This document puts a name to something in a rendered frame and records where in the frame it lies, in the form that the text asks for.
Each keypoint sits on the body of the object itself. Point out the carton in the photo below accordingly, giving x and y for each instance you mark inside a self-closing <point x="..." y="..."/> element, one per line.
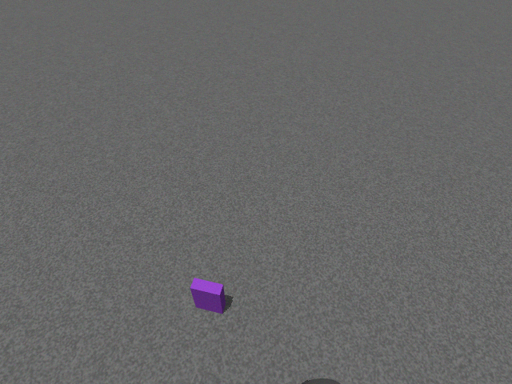
<point x="208" y="295"/>

